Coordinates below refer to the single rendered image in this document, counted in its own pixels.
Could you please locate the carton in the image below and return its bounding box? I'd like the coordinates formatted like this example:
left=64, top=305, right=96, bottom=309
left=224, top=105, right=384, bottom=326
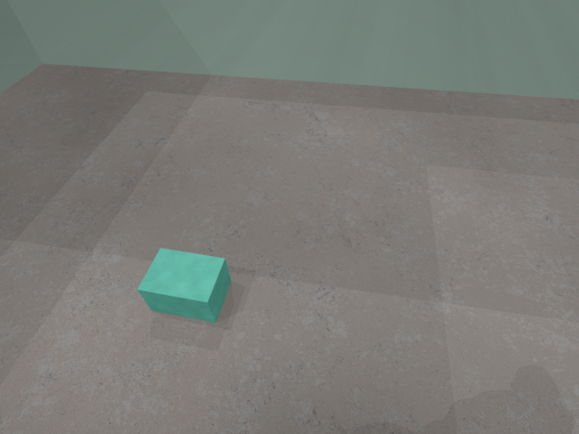
left=138, top=248, right=231, bottom=323

